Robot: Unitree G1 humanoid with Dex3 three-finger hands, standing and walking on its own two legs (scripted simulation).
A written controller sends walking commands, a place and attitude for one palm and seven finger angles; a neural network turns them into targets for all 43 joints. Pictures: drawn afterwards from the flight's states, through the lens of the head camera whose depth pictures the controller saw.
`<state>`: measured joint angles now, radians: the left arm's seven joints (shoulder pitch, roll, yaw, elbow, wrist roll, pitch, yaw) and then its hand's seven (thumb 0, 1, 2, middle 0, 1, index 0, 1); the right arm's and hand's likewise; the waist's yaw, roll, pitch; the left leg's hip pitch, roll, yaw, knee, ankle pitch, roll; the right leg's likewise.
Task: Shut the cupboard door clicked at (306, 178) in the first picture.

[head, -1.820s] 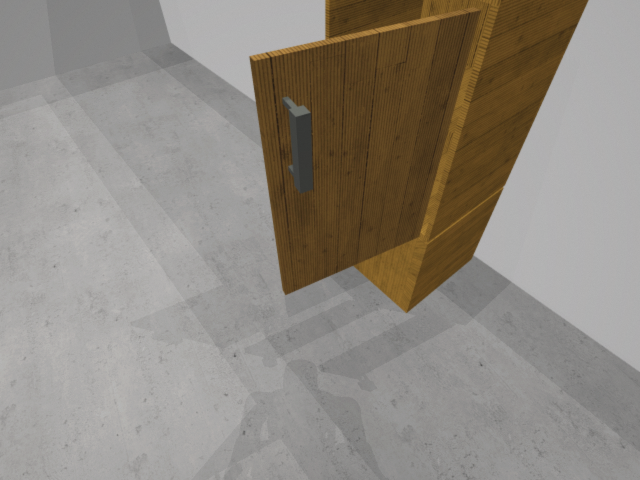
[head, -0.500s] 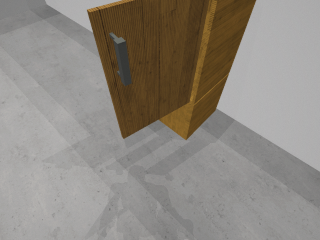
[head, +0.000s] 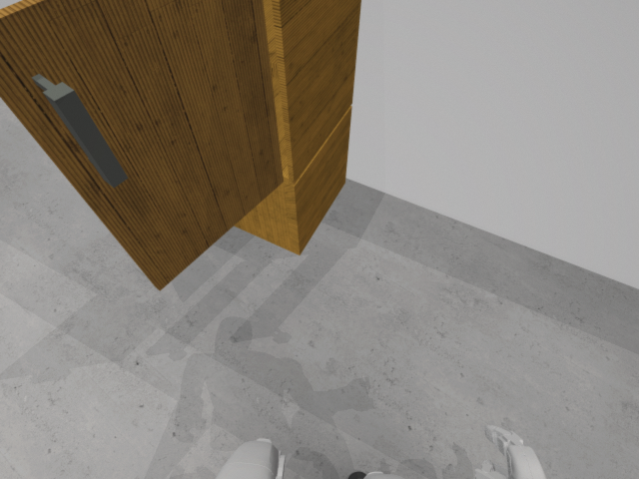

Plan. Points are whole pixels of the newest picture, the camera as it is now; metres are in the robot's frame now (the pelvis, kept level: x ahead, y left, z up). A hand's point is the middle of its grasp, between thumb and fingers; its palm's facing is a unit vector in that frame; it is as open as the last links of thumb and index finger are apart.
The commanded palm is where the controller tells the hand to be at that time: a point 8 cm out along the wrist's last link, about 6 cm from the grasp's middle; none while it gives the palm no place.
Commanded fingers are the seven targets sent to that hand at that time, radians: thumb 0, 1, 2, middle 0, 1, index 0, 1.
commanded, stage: walk to a spot facing it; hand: left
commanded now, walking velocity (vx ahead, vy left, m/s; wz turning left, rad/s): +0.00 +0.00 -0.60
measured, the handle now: (81, 133) +0.49 +0.37 +0.11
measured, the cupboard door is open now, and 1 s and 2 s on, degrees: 78 78 78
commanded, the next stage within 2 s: none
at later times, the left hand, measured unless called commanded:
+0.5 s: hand (208, 436) +0.17 +0.18 -0.16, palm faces -0.32 -0.91 -0.26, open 7.4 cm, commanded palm none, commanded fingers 0.00 0.90 0.90 -0.20 -0.30 -0.20 -0.30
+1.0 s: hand (246, 411) +0.21 +0.14 -0.18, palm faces -0.53 -0.83 -0.20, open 7.4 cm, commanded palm none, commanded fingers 0.00 0.90 0.90 -0.20 -0.30 -0.20 -0.30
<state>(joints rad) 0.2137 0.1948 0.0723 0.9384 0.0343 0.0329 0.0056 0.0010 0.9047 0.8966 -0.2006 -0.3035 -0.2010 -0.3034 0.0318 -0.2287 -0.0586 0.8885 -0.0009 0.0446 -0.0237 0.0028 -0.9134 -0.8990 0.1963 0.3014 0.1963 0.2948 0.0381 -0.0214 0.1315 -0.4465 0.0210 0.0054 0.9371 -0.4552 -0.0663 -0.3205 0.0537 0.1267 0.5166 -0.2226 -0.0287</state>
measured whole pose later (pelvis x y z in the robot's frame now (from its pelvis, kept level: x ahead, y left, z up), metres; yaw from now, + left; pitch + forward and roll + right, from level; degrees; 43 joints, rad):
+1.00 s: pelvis +0.03 +0.01 -0.01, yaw -36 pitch +2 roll -1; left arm 0.18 0.24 0.08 0.92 0.02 0.07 -0.01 0.00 0.91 0.90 -0.20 -0.30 -0.20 -0.30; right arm 0.17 -0.18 -0.02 0.88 -0.02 0.01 -0.03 0.00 -0.91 -0.90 0.20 0.30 0.20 0.30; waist 0.02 -0.05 0.09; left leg -0.30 0.04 0.06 0.57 -0.31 0.01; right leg -0.45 0.06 0.09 0.95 -0.50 0.02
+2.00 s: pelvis +0.24 -0.25 +0.01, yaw -68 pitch +1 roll +0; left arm 0.18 0.21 0.09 0.96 0.04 0.02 -0.05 0.00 0.91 0.90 -0.19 -0.30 -0.19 -0.30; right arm 0.35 -0.17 -0.03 1.00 -0.02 -0.07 -0.02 0.00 -0.94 -0.90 0.20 0.30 0.20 0.30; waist 0.01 -0.03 0.05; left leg -0.11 0.05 0.26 0.36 -0.27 0.03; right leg -0.66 -0.07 -0.03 1.12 -0.15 0.00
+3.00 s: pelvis +0.29 -0.55 +0.00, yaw -55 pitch +1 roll -1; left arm 0.16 0.22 0.07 0.92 0.02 0.05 0.01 0.00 0.91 0.90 -0.20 -0.30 -0.20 -0.30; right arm 0.21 -0.20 -0.04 0.97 -0.02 0.03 0.00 0.00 -0.91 -0.90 0.20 0.30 0.20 0.30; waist 0.00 0.00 0.08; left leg -0.33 -0.02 0.01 0.54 -0.22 0.05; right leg -0.49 -0.08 0.02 1.02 -0.41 0.07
